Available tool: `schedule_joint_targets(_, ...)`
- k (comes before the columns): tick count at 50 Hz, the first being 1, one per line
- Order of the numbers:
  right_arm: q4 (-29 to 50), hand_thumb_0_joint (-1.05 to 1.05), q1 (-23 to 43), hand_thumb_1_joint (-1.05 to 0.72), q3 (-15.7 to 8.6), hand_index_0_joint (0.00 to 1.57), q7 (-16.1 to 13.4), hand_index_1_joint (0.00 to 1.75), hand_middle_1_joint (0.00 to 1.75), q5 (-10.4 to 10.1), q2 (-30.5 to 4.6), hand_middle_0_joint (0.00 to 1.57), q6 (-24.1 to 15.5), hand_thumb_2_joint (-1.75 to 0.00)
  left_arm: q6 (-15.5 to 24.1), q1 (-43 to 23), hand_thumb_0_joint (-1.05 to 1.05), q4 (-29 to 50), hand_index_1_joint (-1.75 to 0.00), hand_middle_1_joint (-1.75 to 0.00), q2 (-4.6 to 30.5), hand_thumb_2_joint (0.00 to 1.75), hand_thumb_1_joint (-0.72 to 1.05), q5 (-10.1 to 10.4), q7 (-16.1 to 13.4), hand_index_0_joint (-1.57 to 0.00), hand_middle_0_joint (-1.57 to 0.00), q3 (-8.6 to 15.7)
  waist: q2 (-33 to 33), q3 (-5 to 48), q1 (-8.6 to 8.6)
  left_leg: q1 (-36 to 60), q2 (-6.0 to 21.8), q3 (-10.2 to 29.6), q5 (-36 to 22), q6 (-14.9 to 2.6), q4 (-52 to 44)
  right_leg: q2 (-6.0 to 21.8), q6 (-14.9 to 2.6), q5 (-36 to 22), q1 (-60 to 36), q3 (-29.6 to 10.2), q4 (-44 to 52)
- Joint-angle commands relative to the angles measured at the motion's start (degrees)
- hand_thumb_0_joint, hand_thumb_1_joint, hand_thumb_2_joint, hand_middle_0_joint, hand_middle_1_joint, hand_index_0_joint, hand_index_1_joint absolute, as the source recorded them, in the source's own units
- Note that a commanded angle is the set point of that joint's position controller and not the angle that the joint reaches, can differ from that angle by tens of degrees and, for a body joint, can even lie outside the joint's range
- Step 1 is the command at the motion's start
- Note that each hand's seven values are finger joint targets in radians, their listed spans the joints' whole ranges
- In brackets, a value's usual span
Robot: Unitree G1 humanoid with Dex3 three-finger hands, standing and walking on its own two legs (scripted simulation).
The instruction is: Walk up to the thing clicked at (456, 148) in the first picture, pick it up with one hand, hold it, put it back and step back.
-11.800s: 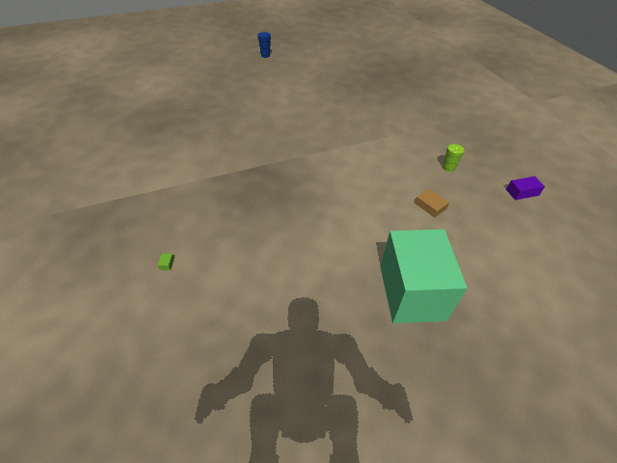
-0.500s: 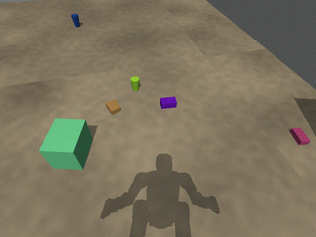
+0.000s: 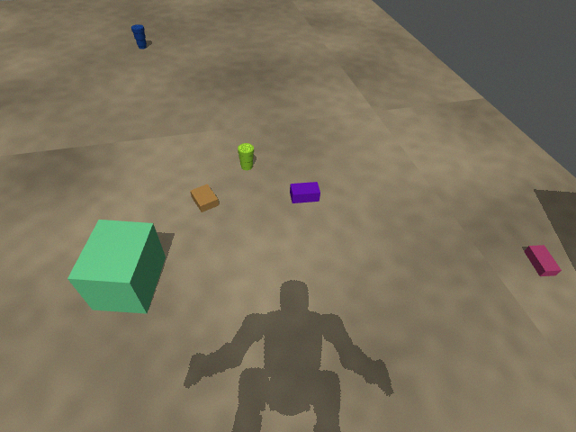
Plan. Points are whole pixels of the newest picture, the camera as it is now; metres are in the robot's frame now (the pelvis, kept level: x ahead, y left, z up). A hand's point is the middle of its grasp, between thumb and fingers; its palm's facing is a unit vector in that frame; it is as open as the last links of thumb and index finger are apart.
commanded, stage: stand
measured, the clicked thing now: (246, 157) +1.47 +0.20 -0.72
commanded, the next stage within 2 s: none
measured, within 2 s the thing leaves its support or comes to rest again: neither
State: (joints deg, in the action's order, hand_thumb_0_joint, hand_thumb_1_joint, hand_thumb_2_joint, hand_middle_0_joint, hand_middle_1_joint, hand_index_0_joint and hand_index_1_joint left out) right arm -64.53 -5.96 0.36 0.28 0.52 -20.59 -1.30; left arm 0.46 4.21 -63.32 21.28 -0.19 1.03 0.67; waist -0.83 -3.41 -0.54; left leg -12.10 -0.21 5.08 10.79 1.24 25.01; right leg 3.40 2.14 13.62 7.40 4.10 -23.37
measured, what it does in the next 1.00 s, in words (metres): stands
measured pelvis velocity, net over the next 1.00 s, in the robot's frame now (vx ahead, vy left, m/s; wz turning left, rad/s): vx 0.00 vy -0.01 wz -0.03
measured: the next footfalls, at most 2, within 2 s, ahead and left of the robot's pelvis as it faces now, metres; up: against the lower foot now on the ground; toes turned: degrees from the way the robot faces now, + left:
none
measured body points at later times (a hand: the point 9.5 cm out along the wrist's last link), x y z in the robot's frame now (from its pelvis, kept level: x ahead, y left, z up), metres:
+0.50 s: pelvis -0.01 -0.01 +0.00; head +0.00 -0.01 +0.45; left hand +0.06 +0.30 -0.13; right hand +0.07 -0.31 -0.13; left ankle +0.03 +0.13 -0.74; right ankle -0.01 -0.14 -0.74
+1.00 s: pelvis +0.00 -0.01 +0.00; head +0.01 -0.01 +0.45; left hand +0.08 +0.29 -0.13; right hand +0.07 -0.31 -0.13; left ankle +0.03 +0.13 -0.74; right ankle -0.01 -0.14 -0.74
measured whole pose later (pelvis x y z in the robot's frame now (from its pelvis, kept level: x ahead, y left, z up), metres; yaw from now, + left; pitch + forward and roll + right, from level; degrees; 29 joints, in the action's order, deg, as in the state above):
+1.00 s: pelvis +0.00 -0.01 +0.00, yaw -2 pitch -2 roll +0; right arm -66.4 -5.2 0.3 0.8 0.6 -19.9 -0.2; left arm 0.4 5.7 -64.9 20.2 -0.6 0.9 0.4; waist 0.2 -3.1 -0.3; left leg -9.5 1.1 3.7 8.2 2.2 19.4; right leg 2.3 1.3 11.7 6.6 2.8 -20.2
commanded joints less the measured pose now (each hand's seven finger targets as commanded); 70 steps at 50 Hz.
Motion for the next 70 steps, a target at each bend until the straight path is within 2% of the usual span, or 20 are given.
schedule_joint_targets(1,3.58,0.00,3.12,-0.90,-2.54,0.20,-1.11,0.30,0.30,-0.49,-12.08,0.20,-1.13,-0.90,1.14,-2.41,0.00,2.67,-0.30,-0.30,11.67,0.90,0.90,0.38,-1.27,-0.20,-0.20,2.20,2.19,8.35,-0.03,3.75,6.67,3.48,-22.01,-2.16,-3.30,4.72,-2.66,-13.69,-4.63,-4.81,3.41)
schedule_joint_targets(3,3.37,0.00,3.88,-0.90,-2.55,0.20,-1.15,0.30,0.30,-0.46,-12.35,0.20,-0.91,-0.90,1.03,-2.57,0.00,2.25,-0.30,-0.30,11.17,0.90,0.90,0.39,-1.21,-0.20,-0.20,2.08,2.27,8.02,-0.06,4.13,6.89,3.34,-20.99,-2.10,-3.93,4.36,-2.47,-12.66,-4.68,-4.77,3.85)
schedule_joint_targets(6,3.12,0.00,4.90,-0.90,-2.56,0.20,-0.93,0.30,0.30,-0.54,-11.88,0.20,-0.35,-0.90,0.92,-2.24,0.00,1.18,-0.30,-0.30,11.22,0.90,0.90,0.16,-1.19,-0.20,-0.20,1.92,1.38,5.59,0.23,3.39,6.37,3.45,-11.66,-1.86,-5.89,4.18,-2.26,-6.11,-2.23,-5.27,6.43)
schedule_joint_targets(14,2.71,0.00,6.24,-0.90,-2.75,0.20,-0.54,0.30,0.30,-0.26,-11.54,0.20,-0.28,-0.90,1.27,-2.31,0.00,0.63,-0.30,-0.30,11.46,0.90,0.90,-0.04,-1.26,-0.20,-0.20,2.02,1.08,6.03,0.12,5.26,6.56,2.91,-11.00,-1.72,-6.85,4.67,-2.45,-6.17,-1.64,-6.03,7.62)
schedule_joint_targets(16,2.38,0.00,5.66,-0.90,-2.76,0.20,-0.45,0.30,0.30,-0.19,-11.29,0.20,-0.07,-0.90,1.17,-2.71,0.00,0.57,-0.30,-0.30,11.76,0.90,0.90,-0.12,-1.23,-0.20,-0.20,2.08,0.25,4.13,0.63,4.17,6.10,2.85,-5.29,-1.47,-8.04,4.44,-2.50,-1.65,-0.01,-6.30,8.59)
schedule_joint_targets(20,2.30,0.00,5.90,-0.90,-3.04,0.20,-0.25,0.30,0.30,-0.05,-11.62,0.20,0.00,-0.90,1.15,-2.26,0.00,0.75,-0.30,-0.30,11.42,0.90,0.90,-0.25,-1.20,-0.20,-0.20,2.08,1.52,3.63,0.35,2.87,5.86,2.96,-1.65,-1.64,-8.71,4.25,-2.54,0.70,0.30,-6.24,8.86)
schedule_joint_targets(23,2.34,0.00,6.34,-0.90,-2.95,0.20,-0.14,0.30,0.30,0.01,-11.08,0.20,-0.18,-0.90,1.27,-1.18,0.00,0.72,-0.30,-0.30,11.69,0.90,0.90,-0.21,-1.16,-0.20,-0.20,2.11,0.81,4.05,-0.21,3.53,5.98,3.09,-3.06,-1.63,-8.59,4.61,-2.69,0.40,0.32,-6.77,8.81)
schedule_joint_targets(24,2.40,0.00,5.67,-0.90,-2.91,0.20,-0.12,0.30,0.30,-0.04,-10.70,0.20,-0.05,-0.90,1.27,-1.40,0.00,0.89,-0.30,-0.30,11.88,0.90,0.90,-0.28,-1.15,-0.20,-0.20,2.13,-0.05,3.52,0.26,3.66,5.64,2.76,-2.68,-1.52,-8.30,4.61,-2.66,2.32,1.72,-6.99,9.55)
schedule_joint_targets(27,2.08,0.00,5.06,-0.90,-2.84,0.20,-0.20,0.30,0.30,-0.06,-10.85,0.20,-0.33,-0.90,1.40,-1.35,0.00,1.16,-0.30,-0.30,11.79,0.90,0.90,-0.17,-1.15,-0.20,-0.20,2.12,0.87,5.33,0.27,4.50,6.36,2.92,-7.14,-1.67,-8.09,4.76,-2.74,-2.62,-0.60,-6.90,8.28)
schedule_joint_targets(32,1.69,0.00,4.06,-0.90,-2.81,0.20,-0.24,0.30,0.30,-0.01,-10.95,0.20,0.01,-0.90,1.04,-1.44,0.00,1.33,-0.30,-0.30,12.14,0.90,0.90,-0.21,-1.11,-0.20,-0.20,2.26,0.50,2.97,0.40,1.61,5.52,2.66,-1.25,-1.37,-8.94,4.45,-2.77,3.22,0.56,-7.22,9.15)
schedule_joint_targets(35,1.64,0.00,3.44,-0.90,-2.86,0.20,-0.24,0.30,0.30,0.01,-11.16,0.20,0.13,-0.90,0.90,-0.96,0.00,1.50,-0.30,-0.30,12.02,0.90,0.90,-0.26,-1.14,-0.20,-0.20,2.20,0.91,3.48,0.26,1.81,5.84,2.76,-1.83,-1.59,-8.59,4.53,-2.92,2.71,0.08,-7.27,8.88)
schedule_joint_targets(37,1.55,0.00,3.22,-0.90,-2.69,0.20,-0.37,0.30,0.30,-0.04,-11.35,0.20,-0.11,-0.90,0.96,-0.80,0.00,1.47,-0.30,-0.30,11.50,0.90,0.90,-0.22,-1.08,-0.20,-0.20,2.11,1.66,4.71,0.27,1.98,6.45,2.97,-5.61,-1.64,-8.73,4.43,-2.91,-2.08,-1.58,-6.70,7.70)
schedule_joint_targets(41,1.64,0.00,3.50,-0.90,-2.58,0.20,-0.55,0.30,0.30,-0.02,-11.49,0.20,-0.28,-0.90,0.83,-0.06,0.00,1.28,-0.30,-0.30,11.36,0.90,0.90,-0.17,-1.13,-0.20,-0.20,2.15,1.74,4.88,0.02,2.70,6.46,2.71,-6.65,-1.59,-8.43,4.33,-2.82,-3.41,-1.50,-6.53,7.41)
schedule_joint_targets(42,1.67,0.00,3.40,-0.90,-2.42,0.20,-0.47,0.30,0.30,-0.07,-11.16,0.20,-0.34,-0.90,0.94,-0.05,0.00,1.41,-0.30,-0.30,11.46,0.90,0.90,-0.05,-1.13,-0.20,-0.20,2.09,1.70,5.30,-0.13,3.53,6.54,2.59,-9.27,-1.49,-8.18,4.54,-2.90,-4.66,-1.70,-6.60,7.23)
schedule_joint_targets(47,1.52,0.00,3.09,-0.90,-2.30,0.20,-0.50,0.30,0.30,-0.13,-11.23,0.20,-0.16,-0.90,0.91,-0.34,0.00,1.54,-0.30,-0.30,11.29,0.90,0.90,-0.13,-1.14,-0.20,-0.20,1.95,0.74,4.19,0.21,3.17,6.39,2.51,-6.76,-1.46,-8.20,4.31,-2.75,-2.44,-0.55,-6.56,8.12)
schedule_joint_targets(49,1.60,0.00,2.66,-0.90,-2.27,0.20,-0.50,0.30,0.30,-0.23,-11.48,0.20,-0.30,-0.90,1.09,-0.08,0.00,1.55,-0.30,-0.30,11.33,0.90,0.90,-0.13,-1.14,-0.20,-0.20,1.95,0.95,5.35,0.38,4.22,6.67,2.44,-10.03,-1.57,-7.79,4.57,-2.71,-6.05,-1.65,-6.64,7.69)
schedule_joint_targets(56,1.95,0.00,3.15,-0.90,-2.30,0.20,-0.68,0.30,0.30,-0.13,-11.54,0.20,-0.39,-0.90,1.15,0.08,0.00,1.76,-0.30,-0.30,11.42,0.90,0.90,-0.09,-1.25,-0.20,-0.20,2.07,0.83,7.01,0.29,6.50,7.02,1.53,-14.56,-1.48,-6.75,4.73,-2.63,-11.55,-2.60,-6.32,7.19)
schedule_joint_targets(61,2.09,0.00,3.79,-0.90,-2.27,0.20,-0.70,0.30,0.30,-0.17,-11.58,0.20,-0.07,-0.90,1.15,-0.19,0.00,1.70,-0.30,-0.30,11.45,0.90,0.90,-0.18,-1.34,-0.20,-0.20,2.09,0.49,5.24,0.28,5.46,6.86,1.66,-11.47,-1.54,-7.42,4.46,-2.35,-8.47,-1.77,-6.22,8.19)
schedule_joint_targets(68,2.41,0.00,3.50,-0.90,-2.25,0.20,-0.64,0.30,0.30,-0.16,-11.41,0.20,-0.12,-0.90,1.37,0.11,0.00,1.99,-0.30,-0.30,11.52,0.90,0.90,-0.18,-1.39,-0.20,-0.20,2.06,0.50,6.01,0.42,6.42,6.99,1.42,-13.74,-1.40,-7.00,4.57,-2.40,-11.64,-2.40,-6.17,8.00)
schedule_joint_targets(70,2.42,0.00,3.80,-0.90,-2.14,0.20,-0.65,0.30,0.30,-0.22,-11.19,0.20,-0.05,-0.90,1.30,-0.24,0.00,1.94,-0.30,-0.30,11.62,0.90,0.90,-0.23,-1.41,-0.20,-0.20,2.14,0.53,4.97,0.44,5.82,6.85,1.57,-11.42,-1.36,-7.66,4.55,-2.47,-9.06,-2.05,-6.35,8.28)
